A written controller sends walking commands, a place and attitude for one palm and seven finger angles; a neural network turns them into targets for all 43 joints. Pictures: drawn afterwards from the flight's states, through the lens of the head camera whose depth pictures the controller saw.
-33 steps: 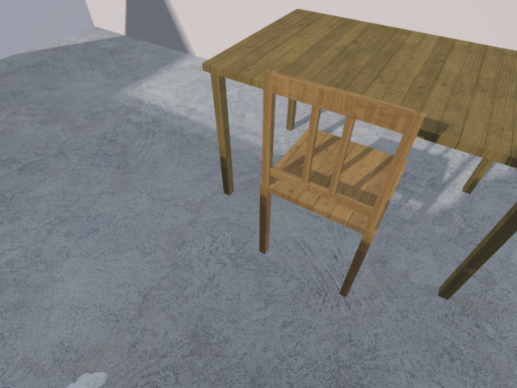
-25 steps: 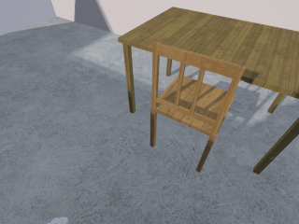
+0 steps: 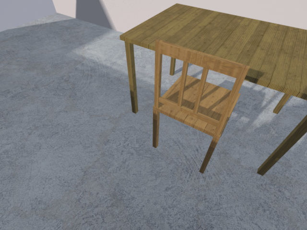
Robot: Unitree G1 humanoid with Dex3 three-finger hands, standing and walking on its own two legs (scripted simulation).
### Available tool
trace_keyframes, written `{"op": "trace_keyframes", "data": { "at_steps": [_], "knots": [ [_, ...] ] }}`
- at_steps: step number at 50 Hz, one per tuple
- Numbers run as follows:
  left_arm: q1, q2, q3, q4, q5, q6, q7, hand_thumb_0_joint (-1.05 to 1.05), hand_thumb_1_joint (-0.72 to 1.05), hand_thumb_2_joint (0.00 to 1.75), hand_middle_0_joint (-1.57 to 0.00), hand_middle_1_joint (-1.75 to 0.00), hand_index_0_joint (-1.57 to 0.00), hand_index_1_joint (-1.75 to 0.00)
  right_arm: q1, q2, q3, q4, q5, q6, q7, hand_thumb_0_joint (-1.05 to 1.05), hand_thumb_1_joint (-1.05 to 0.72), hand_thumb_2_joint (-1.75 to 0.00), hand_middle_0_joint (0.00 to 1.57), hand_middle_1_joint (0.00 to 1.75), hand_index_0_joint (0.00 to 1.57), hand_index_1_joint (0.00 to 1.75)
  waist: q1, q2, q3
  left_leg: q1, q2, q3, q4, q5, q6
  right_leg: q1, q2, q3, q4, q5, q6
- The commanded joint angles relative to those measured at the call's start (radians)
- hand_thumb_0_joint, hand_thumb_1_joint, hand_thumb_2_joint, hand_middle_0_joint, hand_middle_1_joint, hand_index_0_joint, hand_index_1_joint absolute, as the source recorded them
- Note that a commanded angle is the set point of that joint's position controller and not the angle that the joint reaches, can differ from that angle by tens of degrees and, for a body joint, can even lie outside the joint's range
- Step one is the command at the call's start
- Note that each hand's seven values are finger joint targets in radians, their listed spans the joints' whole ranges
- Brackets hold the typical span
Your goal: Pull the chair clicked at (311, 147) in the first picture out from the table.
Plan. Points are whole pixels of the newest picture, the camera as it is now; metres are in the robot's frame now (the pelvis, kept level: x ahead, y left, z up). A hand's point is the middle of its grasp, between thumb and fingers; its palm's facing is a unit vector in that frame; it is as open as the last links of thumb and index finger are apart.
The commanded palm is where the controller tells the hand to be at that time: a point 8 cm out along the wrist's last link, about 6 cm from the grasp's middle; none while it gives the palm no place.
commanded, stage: stand and wait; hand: left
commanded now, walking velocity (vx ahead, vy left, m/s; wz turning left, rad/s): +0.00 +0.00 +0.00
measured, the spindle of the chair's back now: (182, 85) +0.79 -0.10 -0.10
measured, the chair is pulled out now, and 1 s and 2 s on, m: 0.00 0.00 0.00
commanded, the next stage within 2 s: look at it before walking up in 0.16 s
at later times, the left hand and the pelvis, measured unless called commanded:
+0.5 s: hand out of the picture +0.07 +0.24 -0.15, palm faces -0.03 -0.94 -0.34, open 7.4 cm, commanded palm none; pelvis +0.00 +0.00 +0.00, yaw +0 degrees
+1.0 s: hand out of the picture +0.07 +0.24 -0.16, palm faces -0.03 -0.94 -0.33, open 7.4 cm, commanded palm none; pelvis +0.01 -0.01 +0.00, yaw -2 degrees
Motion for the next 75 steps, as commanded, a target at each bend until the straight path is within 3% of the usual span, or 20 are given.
{"op": "trace_keyframes", "data": {
  "at_steps": [1, 45, 46, 49, 52, 56, 57, 59, 61, 62, 63, 64, 65, 66, 67, 68, 70, 72, 75],
  "knots": [
    [-0.059, 0.196, 0.046, -0.065, -0.004, -0.021, 0.015, 0.00, 0.90, 0.90, -0.20, -0.30, -0.20, -0.30, -0.059, -0.194, -0.042, -0.061, 0.006, -0.024, -0.013, 0.00, -0.90, -0.90, 0.20, 0.30, 0.20, 0.30, -0.004, -0.010, -0.033, -0.020, 0.105, -0.092, -0.090, 0.083, 0.034, -0.004, -0.113, 0.106, -0.094, 0.060, -0.026],
    [-0.054, 0.196, 0.050, -0.051, -0.003, -0.025, 0.015, 0.00, 0.90, 0.90, -0.20, -0.30, -0.20, -0.30, -0.055, -0.192, -0.040, -0.040, 0.006, -0.024, -0.017, 0.00, -0.90, -0.90, 0.20, 0.30, 0.20, 0.30, -0.003, -0.003, -0.039, 0.023, 0.114, -0.078, -0.101, 0.126, 0.023, 0.006, -0.112, 0.118, -0.120, 0.129, -0.028],
    [-0.052, 0.189, 0.052, -0.055, -0.003, -0.020, 0.014, 0.00, 0.90, 0.90, -0.20, -0.30, -0.20, -0.30, -0.048, -0.184, -0.042, -0.043, 0.005, -0.024, -0.019, 0.00, -0.90, -0.90, 0.20, 0.30, 0.20, 0.30, -0.006, -0.007, -0.042, 0.034, 0.118, -0.067, -0.086, 0.137, 0.022, -0.007, -0.109, 0.126, -0.106, 0.158, -0.031],
    [-0.001, 0.099, 0.043, -0.059, -0.004, 0.011, 0.018, 0.00, 0.90, 0.90, -0.20, -0.30, -0.20, -0.30, 0.014, -0.079, -0.030, -0.045, 0.004, -0.003, -0.025, 0.00, -0.90, -0.90, 0.20, 0.30, 0.20, 0.30, -0.009, -0.013, -0.035, 0.025, 0.124, -0.015, -0.027, 0.140, 0.004, -0.046, -0.106, 0.143, -0.043, 0.235, -0.022],
    [0.017, 0.104, 0.058, -0.094, 0.001, 0.027, 0.014, 0.00, 0.90, 0.90, -0.20, -0.30, -0.20, -0.30, 0.032, -0.095, -0.049, -0.086, 0.003, 0.008, -0.033, 0.00, -0.90, -0.90, 0.20, 0.30, 0.20, 0.30, -0.010, -0.006, -0.036, 0.024, 0.145, -0.001, 0.005, 0.120, 0.011, -0.104, -0.083, 0.156, 0.025, 0.251, -0.026],
    [0.031, 0.079, 0.071, -0.145, 0.003, 0.040, 0.002, 0.00, 0.90, 0.90, -0.20, -0.30, -0.20, -0.30, 0.015, -0.122, -0.075, -0.138, 0.001, 0.015, -0.037, 0.00, -0.90, -0.90, 0.20, 0.30, 0.20, 0.30, -0.003, 0.074, -0.022, 0.006, 0.226, -0.040, -0.018, 0.078, 0.057, -0.193, -0.017, 0.113, 0.177, 0.164, -0.010],
    [0.041, 0.067, 0.073, -0.150, 0.003, 0.041, 0.000, 0.00, 0.90, 0.90, -0.20, -0.30, -0.20, -0.30, 0.014, -0.124, -0.082, -0.150, 0.002, 0.014, -0.037, 0.00, -0.90, -0.90, 0.20, 0.30, 0.20, 0.30, 0.000, 0.103, -0.036, -0.003, 0.265, -0.053, -0.031, 0.099, 0.081, -0.193, -0.003, 0.085, 0.249, 0.102, -0.004],
    [0.067, 0.037, 0.079, -0.167, 0.004, 0.049, -0.006, 0.00, 0.90, 0.90, -0.20, -0.30, -0.20, -0.30, -0.012, -0.126, -0.091, -0.171, 0.000, 0.011, -0.035, 0.00, -0.90, -0.90, 0.20, 0.30, 0.20, 0.30, 0.016, 0.172, -0.027, -0.039, 0.343, -0.068, -0.053, 0.169, 0.141, -0.202, 0.008, 0.021, 0.396, -0.185, 0.013],
    [0.104, 0.021, 0.088, -0.175, 0.003, 0.050, -0.011, 0.00, 0.90, 0.90, -0.20, -0.30, -0.20, -0.30, -0.049, -0.115, -0.097, -0.196, -0.003, 0.011, -0.033, 0.00, -0.90, -0.90, 0.20, 0.30, 0.20, 0.30, 0.038, 0.180, -0.019, -0.095, 0.357, -0.020, -0.009, 0.193, 0.147, -0.153, -0.028, 0.011, 0.399, -0.231, 0.013],
    [0.145, 0.023, 0.093, -0.170, 0.005, 0.047, -0.013, 0.00, 0.90, 0.90, -0.20, -0.30, -0.20, -0.30, -0.071, -0.110, -0.099, -0.207, -0.003, 0.013, -0.032, 0.00, -0.90, -0.90, 0.20, 0.30, 0.20, 0.30, 0.064, 0.140, -0.025, -0.139, 0.336, 0.016, 0.067, 0.161, 0.119, -0.089, -0.033, 0.012, 0.325, -0.173, 0.006],
    [0.206, 0.035, 0.101, -0.157, 0.010, 0.038, -0.012, 0.00, 0.90, 0.90, -0.20, -0.30, -0.20, -0.30, -0.091, -0.095, -0.099, -0.216, -0.002, 0.020, -0.031, 0.00, -0.90, -0.90, 0.20, 0.30, 0.20, 0.30, 0.099, 0.051, -0.019, -0.204, 0.265, 0.085, 0.234, 0.075, 0.057, -0.015, -0.045, 0.044, 0.154, -0.008, -0.003],
    [0.233, 0.138, 0.121, -0.160, 0.025, 0.019, 0.003, 0.00, 0.90, 0.90, -0.20, -0.30, -0.20, -0.30, -0.056, -0.010, -0.088, -0.237, 0.005, 0.030, -0.025, 0.00, -0.90, -0.90, 0.20, 0.30, 0.20, 0.30, 0.090, -0.316, -0.021, -0.372, 0.085, 0.181, 0.535, -0.265, -0.039, 0.026, -0.255, 0.419, -0.084, 0.178, -0.064],
    [0.238, 0.176, 0.121, -0.169, 0.012, 0.020, 0.017, 0.00, 0.90, 0.90, -0.20, -0.30, -0.20, -0.30, -0.074, 0.005, -0.082, -0.261, 0.005, 0.033, -0.027, 0.00, -0.90, -0.90, 0.20, 0.30, 0.20, 0.30, 0.084, -0.327, -0.008, -0.427, 0.021, 0.050, 0.693, -0.398, -0.044, -0.037, -0.364, 0.605, -0.157, 0.334, -0.143],
    [0.207, 0.142, 0.123, -0.175, 0.007, 0.021, 0.025, 0.00, 0.90, 0.90, -0.20, -0.30, -0.20, -0.30, -0.058, -0.016, -0.088, -0.245, 0.007, 0.040, -0.029, 0.00, -0.90, -0.90, 0.20, 0.30, 0.20, 0.30, 0.059, -0.239, -0.019, -0.407, 0.046, -0.035, 0.747, -0.326, -0.031, -0.049, -0.326, 0.547, -0.171, 0.207, -0.150],
    [0.159, 0.114, 0.122, -0.188, 0.006, 0.020, 0.029, 0.00, 0.90, 0.90, -0.20, -0.30, -0.20, -0.30, -0.061, -0.012, -0.093, -0.233, 0.006, 0.039, -0.027, 0.00, -0.90, -0.90, 0.20, 0.30, 0.20, 0.30, 0.045, -0.216, 0.011, -0.423, 0.062, -0.035, 0.765, -0.267, -0.029, -0.077, -0.286, 0.518, -0.166, 0.160, -0.131],
    [0.115, 0.086, 0.115, -0.201, 0.003, 0.017, 0.026, 0.00, 0.90, 0.90, -0.20, -0.30, -0.20, -0.30, -0.044, -0.014, -0.094, -0.215, 0.005, 0.035, -0.024, 0.00, -0.90, -0.90, 0.20, 0.30, 0.20, 0.30, 0.021, -0.141, 0.010, -0.421, 0.071, -0.041, 0.780, -0.196, -0.035, -0.066, -0.245, 0.459, -0.139, 0.161, -0.133],
    [0.123, 0.054, 0.108, -0.205, -0.002, 0.006, 0.023, 0.00, 0.90, 0.90, -0.20, -0.30, -0.20, -0.30, -0.019, 0.001, -0.091, -0.200, -0.001, 0.032, -0.024, 0.00, -0.90, -0.90, 0.20, 0.30, 0.20, 0.30, 0.014, -0.085, -0.043, -0.409, 0.065, -0.031, 0.759, -0.132, -0.048, -0.008, -0.199, 0.391, -0.106, 0.260, -0.135],
    [0.153, 0.046, 0.111, -0.198, -0.001, 0.002, 0.025, 0.00, 0.90, 0.90, -0.20, -0.30, -0.20, -0.30, -0.006, 0.013, -0.091, -0.191, -0.002, 0.034, -0.026, 0.00, -0.90, -0.90, 0.20, 0.30, 0.20, 0.30, 0.020, -0.091, -0.084, -0.412, 0.061, -0.026, 0.734, -0.114, -0.056, 0.050, -0.180, 0.361, -0.091, 0.291, -0.130],
    [0.187, 0.038, 0.114, -0.189, 0.000, 0.004, 0.025, 0.00, 0.90, 0.90, -0.20, -0.30, -0.20, -0.30, -0.028, 0.018, -0.088, -0.201, -0.002, 0.036, -0.033, 0.00, -0.90, -0.90, 0.20, 0.30, 0.20, 0.30, 0.033, -0.091, -0.093, -0.437, 0.054, -0.032, 0.708, -0.118, -0.063, 0.091, -0.177, 0.379, -0.091, 0.314, -0.136]
  ]
}}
